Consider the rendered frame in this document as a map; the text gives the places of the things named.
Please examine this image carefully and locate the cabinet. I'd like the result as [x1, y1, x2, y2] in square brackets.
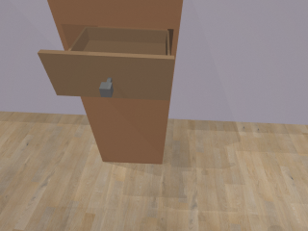
[47, 0, 183, 165]

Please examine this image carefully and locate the drawer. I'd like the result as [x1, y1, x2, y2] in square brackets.
[38, 26, 175, 101]

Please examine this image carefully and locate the handle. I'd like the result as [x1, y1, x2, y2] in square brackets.
[99, 77, 114, 98]

